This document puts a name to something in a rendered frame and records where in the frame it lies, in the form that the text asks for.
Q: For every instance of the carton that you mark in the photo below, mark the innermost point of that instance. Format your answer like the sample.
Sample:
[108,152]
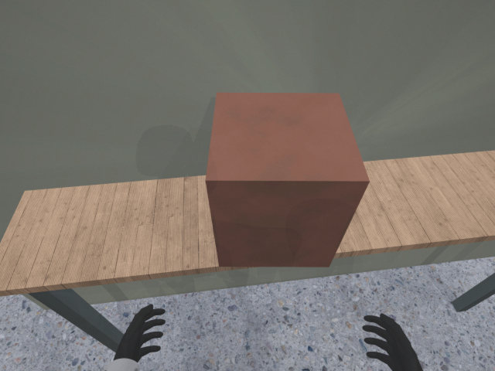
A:
[284,178]

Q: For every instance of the robot right hand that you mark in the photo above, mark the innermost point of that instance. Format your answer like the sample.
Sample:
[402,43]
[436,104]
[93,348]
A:
[401,356]

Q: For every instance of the table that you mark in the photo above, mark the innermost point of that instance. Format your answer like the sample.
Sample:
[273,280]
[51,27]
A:
[89,235]

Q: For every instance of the robot left hand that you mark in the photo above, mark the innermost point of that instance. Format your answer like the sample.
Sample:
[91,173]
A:
[132,341]

